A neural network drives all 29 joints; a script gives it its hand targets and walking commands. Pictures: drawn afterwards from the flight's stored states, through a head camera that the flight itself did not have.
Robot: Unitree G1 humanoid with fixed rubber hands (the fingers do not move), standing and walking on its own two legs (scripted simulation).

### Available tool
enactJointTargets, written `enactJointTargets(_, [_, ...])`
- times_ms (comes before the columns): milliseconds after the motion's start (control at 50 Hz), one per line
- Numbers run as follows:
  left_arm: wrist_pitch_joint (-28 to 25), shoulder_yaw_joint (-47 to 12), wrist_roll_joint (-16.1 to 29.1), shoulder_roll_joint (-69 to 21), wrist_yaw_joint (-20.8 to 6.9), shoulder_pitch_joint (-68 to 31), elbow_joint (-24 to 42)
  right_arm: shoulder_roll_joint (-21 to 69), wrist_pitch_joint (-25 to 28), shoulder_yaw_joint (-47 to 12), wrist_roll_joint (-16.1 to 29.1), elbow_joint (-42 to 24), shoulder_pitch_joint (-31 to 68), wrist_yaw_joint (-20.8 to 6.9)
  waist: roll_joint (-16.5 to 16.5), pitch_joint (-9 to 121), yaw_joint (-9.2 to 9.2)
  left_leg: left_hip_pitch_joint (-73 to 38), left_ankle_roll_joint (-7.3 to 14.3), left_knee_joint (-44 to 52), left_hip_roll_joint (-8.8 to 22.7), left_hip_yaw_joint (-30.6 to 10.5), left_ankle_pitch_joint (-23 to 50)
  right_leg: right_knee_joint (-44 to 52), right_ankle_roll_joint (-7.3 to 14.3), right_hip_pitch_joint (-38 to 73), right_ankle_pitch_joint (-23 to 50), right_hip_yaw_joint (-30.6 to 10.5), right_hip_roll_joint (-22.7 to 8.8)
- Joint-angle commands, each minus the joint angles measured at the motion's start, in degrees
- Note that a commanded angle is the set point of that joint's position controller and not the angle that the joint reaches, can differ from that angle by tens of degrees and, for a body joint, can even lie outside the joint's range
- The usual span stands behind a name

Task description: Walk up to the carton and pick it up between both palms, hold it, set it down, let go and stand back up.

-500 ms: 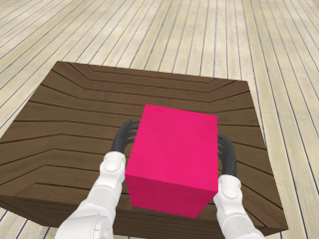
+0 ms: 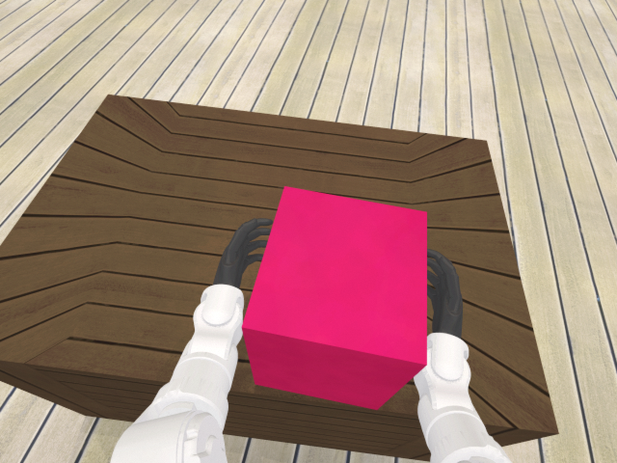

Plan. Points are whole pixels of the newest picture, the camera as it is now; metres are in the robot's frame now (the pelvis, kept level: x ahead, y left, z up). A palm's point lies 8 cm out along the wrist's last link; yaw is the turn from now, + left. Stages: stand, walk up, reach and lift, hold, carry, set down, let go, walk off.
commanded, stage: set down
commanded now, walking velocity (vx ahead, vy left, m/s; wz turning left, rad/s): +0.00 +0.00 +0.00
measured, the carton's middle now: (333, 305) +0.36 -0.04 -0.06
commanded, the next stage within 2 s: none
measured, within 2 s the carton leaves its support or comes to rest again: neither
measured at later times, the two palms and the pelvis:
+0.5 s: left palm (234, 279) +0.39 +0.10 -0.02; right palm (437, 322) +0.32 -0.18 -0.03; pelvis +0.01 +0.00 +0.00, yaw -2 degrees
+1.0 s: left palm (200, 289) +0.38 +0.15 -0.04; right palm (447, 326) +0.32 -0.20 -0.04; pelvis -0.02 +0.00 -0.04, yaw -2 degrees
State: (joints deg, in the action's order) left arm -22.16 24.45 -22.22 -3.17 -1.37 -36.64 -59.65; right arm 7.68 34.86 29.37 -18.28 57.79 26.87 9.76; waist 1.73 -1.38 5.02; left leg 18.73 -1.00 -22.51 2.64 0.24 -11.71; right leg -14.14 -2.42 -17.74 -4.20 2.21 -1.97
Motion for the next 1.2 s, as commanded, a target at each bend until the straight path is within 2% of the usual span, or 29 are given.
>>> enactJointTargets(0, [0.1, -13.0, -5.0, -32.9, -4.2, -13.7, -2.1, 30.6, -1.2, -15.2, -9.0, 3.6, 18.7, -6.4, -4.1, 16.5, -0.50, -7.5, -1.8, 1.8, -3.4, 3.3, 11.3, 0.6, 2.1, 5.5, 1.5, 4.5, 4.6])
enactJointTargets(20, [-0.2, -11.0, -5.6, -26.3, -3.9, -12.0, -3.3, 25.2, -0.7, -14.7, -8.7, 4.6, 16.6, -6.1, -3.9, 17.5, -1.67, -7.1, -1.9, 2.1, -3.3, 4.4, 10.8, 0.3, 2.1, 5.6, 2.5, 4.3, 4.8])
enactJointTargets(40, [0.2, -10.2, -8.0, -38.0, -5.0, -15.5, -2.4, 39.3, -1.5, -13.7, -11.1, 3.2, 19.5, -6.9, -2.8, 12.7, -1.06, -4.6, -1.1, 2.0, -3.9, 3.7, 8.5, 1.3, 1.7, 4.9, -1.6, 4.6, 4.4])
enactJointTargets(80, [0.5, -10.8, -4.7, -21.8, -3.8, -11.4, -3.4, 19.7, -0.9, -13.4, -9.2, 4.4, 15.6, -5.6, -4.8, 17.4, -0.41, -7.1, -1.7, 3.1, -3.5, 4.1, 8.5, 0.7, 2.3, 8.4, 2.7, 4.5, 4.0])
enactJointTargets(100, [0.9, -10.2, -7.2, -32.2, -4.6, -13.8, -0.9, 32.9, -1.9, -11.7, -10.5, 5.1, 17.7, -6.5, -3.7, 11.7, -0.31, -4.9, -1.3, 2.6, -3.8, 3.8, 7.6, 0.7, 2.1, 5.7, -0.6, 4.2, 4.3])
enactJointTargets(260, [0.7, -6.9, -8.4, -23.3, -3.1, -11.2, -2.0, 24.6, 0.0, -10.8, -11.1, 7.3, 14.8, -5.1, -3.9, 14.3, -0.56, -5.8, -2.1, 1.6, -4.1, 4.2, 14.8, -0.3, 2.4, 7.6, 7.8, 4.3, 4.0])
enactJointTargets(440, [-0.5, -6.6, 2.1, -5.5, 2.3, -14.7, 4.2, 8.2, 0.6, -10.9, 2.7, 7.2, 15.0, 0.2, -5.4, 26.7, -1.52, -4.2, -2.2, -3.1, -4.2, 5.1, 16.9, -4.2, 2.1, 7.1, 11.5, 1.9, 5.1])
enactJointTargets(560, [-3.5, -9.0, 10.5, 7.4, 4.6, -17.1, 0.4, -4.3, 2.3, -19.8, 14.3, 7.2, 19.0, 0.7, -6.8, 41.5, -2.60, 1.2, -3.8, -12.1, -4.3, 4.9, 26.1, -12.2, 2.9, 5.5, 24.0, -0.1, 5.7])
enactJointTargets(620, [-4.6, -11.4, 13.0, 2.9, 4.0, -15.3, -6.6, -1.7, 3.0, -23.3, 18.9, 10.5, 20.5, 1.3, -5.4, 35.7, -0.96, 5.0, -4.0, -13.3, -4.4, 4.2, 22.3, -13.2, 2.9, 3.3, 20.2, 0.5, 6.1])
enactJointTargets(640, [-5.1, -9.9, 14.3, 13.5, 5.1, -16.2, -1.7, -12.2, 3.0, -23.9, 21.5, 9.5, 19.5, 1.3, -7.2, 43.7, -1.52, 1.5, -4.9, -14.3, -4.2, 4.8, 25.5, -15.2, 3.0, 4.1, 23.9, 0.4, 6.5])
enactJointTargets(680, [-4.7, -13.1, 17.4, 14.1, 5.1, -17.5, -5.5, -14.6, 2.0, -25.0, 25.8, 15.0, 20.3, 1.2, -8.8, 39.5, -0.75, 1.5, -5.1, -15.7, -3.2, 4.1, 22.5, -15.2, 3.3, -1.2, 16.2, 0.9, 6.8])
enactJointTargets(720, [-5.5, -14.9, 18.9, 13.0, 3.9, -17.0, -12.7, -11.5, 2.1, -27.1, 26.9, 18.3, 20.0, 1.2, -5.1, 32.0, -0.11, 5.9, -4.0, -15.4, -3.5, 3.8, 16.4, -15.2, 3.2, -2.8, 9.6, 0.2, 6.6])
enactJointTargets(740, [-6.0, -14.8, 21.2, 17.0, 4.4, -21.2, -3.1, -16.0, 3.1, -24.5, 26.9, 9.2, 23.7, 1.6, -5.1, 41.6, 0.62, 2.8, -4.4, -15.5, -3.3, 4.2, 19.6, -15.7, 2.8, -0.9, 13.6, 0.6, 6.9])
enactJointTargets(780, [-7.6, -19.1, 24.6, 13.7, 3.5, -20.1, -18.7, -12.3, 1.8, -27.6, 28.2, 18.4, 23.9, 0.3, -2.8, 30.9, 1.99, 7.1, -2.8, -17.3, -2.4, 2.0, 12.7, -17.6, 3.2, -7.9, 4.1, 0.7, 6.4])
enactJointTargets(800, [-7.9, -18.8, 24.4, 16.8, 3.1, -22.4, -13.6, -13.8, 1.7, -27.9, 28.1, 14.9, 24.8, 0.2, -4.8, 36.1, 0.13, 7.2, -3.2, -17.9, -2.7, 2.7, 12.7, -18.5, 3.1, -8.0, 3.2, 0.7, 6.1])
enactJointTargets(840, [-8.4, -20.7, 27.3, 16.6, 2.5, -22.4, -13.3, -16.0, 1.9, -27.3, 28.6, 9.6, 27.2, 0.2, -3.3, 39.3, 1.94, 6.6, -3.7, -18.7, -2.7, 2.8, 13.2, -18.9, 2.8, -8.6, 4.5, 1.4, 5.9])
enactJointTargets(860, [-9.1, -23.0, 29.6, 17.2, 2.5, -22.2, -20.8, -15.1, 0.9, -29.2, 30.1, 15.5, 27.3, -1.0, -4.6, 33.7, 0.88, 10.3, -2.8, -18.9, -2.2, 1.3, 9.3, -20.5, 3.1, -13.5, -1.6, 0.3, 5.5])
enactJointTargets(880, [-9.6, -22.0, 28.5, 19.5, 2.8, -30.0, -10.8, -17.4, 1.1, -27.9, 29.9, 10.4, 30.5, -1.4, -7.2, 39.9, -0.48, 7.0, -3.3, -18.2, -1.9, 0.4, 9.7, -20.3, 2.8, -13.3, -3.3, 1.3, 5.6])
enactJointTargets(900, [-9.0, -25.5, 30.3, 18.4, 2.8, -29.1, -16.2, -17.8, -0.2, -27.0, 29.9, 13.0, 31.2, -1.8, -8.5, 38.2, 2.02, 6.9, -4.0, -18.5, -0.6, -1.6, 6.1, -22.1, 3.0, -17.4, -5.8, 1.7, 5.3])
enactJointTargets(920, [-9.7, -25.0, 31.5, 20.5, 3.1, -33.5, -10.2, -17.9, -0.2, -27.1, 30.0, 10.0, 33.6, -2.2, -10.0, 43.8, -0.17, 7.8, -4.0, -19.3, -1.5, -0.6, 5.5, -22.4, 2.7, -16.4, -6.3, 2.4, 5.5])
enactJointTargets(980, [-8.7, -26.5, 33.3, 20.4, 2.2, -30.5, -11.9, -18.6, -1.6, -28.7, 31.1, 6.4, 33.0, -2.3, -8.1, 46.4, 0.70, 8.4, -3.6, -22.4, -2.6, 0.5, 10.6, -24.2, 2.8, -15.8, -1.5, 2.2, 4.8])
enactJointTargets(1000, [-7.0, -26.8, 32.2, 19.4, 1.7, -25.3, -17.0, -19.1, -2.6, -29.4, 31.7, 12.6, 28.6, -2.3, -7.3, 41.5, 2.61, 8.0, -3.8, -22.7, -2.6, -0.3, 11.5, -23.8, 2.7, -15.6, -0.8, 2.3, 5.1])
enactJointTargets(1020, [-6.4, -25.8, 31.3, 22.9, 1.3, -29.7, -6.2, -21.8, -2.8, -28.8, 32.4, 7.0, 30.4, -1.9, -9.2, 49.3, 1.88, 3.2, -4.7, -22.6, -2.8, -0.2, 16.9, -23.7, 2.6, -12.4, 3.9, 2.4, 5.3])
enactJointTargets(1080, [-2.6, -25.8, 31.7, 26.1, 1.5, -34.9, 2.0, -23.4, -5.5, -25.8, 34.0, 5.7, 31.9, -1.8, -14.0, 48.3, 2.37, -1.9, -5.8, -20.9, -1.6, -2.5, 16.7, -24.0, 2.5, -16.0, 0.9, 3.1, 5.7])
enactJointTargets(1100, [-1.1, -28.4, 31.8, 21.5, 0.8, -29.1, -9.8, -19.1, -7.5, -27.4, 33.5, 14.4, 29.0, -1.6, -11.1, 36.2, 4.93, 1.0, -4.8, -20.4, -1.2, -3.1, 11.3, -21.7, 2.9, -19.9, -5.2, 3.5, 4.9])
enactJointTargets(1120, [0.4, -25.4, 30.9, 25.2, 0.2, -30.7, -4.2, -21.0, -7.8, -27.5, 32.6, 8.1, 29.8, -1.5, -11.3, 39.4, 2.60, -1.3, -4.4, -18.8, -2.2, -1.1, 13.1, -20.3, 3.2, -14.8, -2.6, 3.6, 5.4])
enactJointTargets(1140, [2.0, -26.5, 32.8, 25.2, 0.2, -31.4, -1.9, -23.4, -9.1, -27.1, 33.3, 5.8, 31.0, -1.4, -10.2, 41.1, 3.34, -2.5, -4.8, -18.3, -2.0, -1.8, 13.2, -21.1, 2.5, -13.3, -0.2, 3.8, 5.4])
enactJointTargets(1160, [2.8, -27.9, 32.6, 22.8, -0.6, -27.9, -12.1, -20.7, -10.2, -28.4, 33.0, 14.0, 28.0, -1.1, -9.0, 31.3, 5.00, -0.7, -3.8, -16.7, -1.6, -2.9, 9.7, -20.2, 2.3, -14.7, -4.8, 3.0, 4.7])
enactJointTargets(1180, [3.5, -26.5, 32.0, 24.5, -0.8, -30.5, -6.7, -24.0, -10.4, -26.2, 33.0, 6.3, 31.9, -1.2, -8.5, 35.8, 3.21, -2.0, -3.5, -15.4, -1.5, -2.3, 7.6, -18.9, 2.2, -13.1, -6.0, 3.5, 5.3])
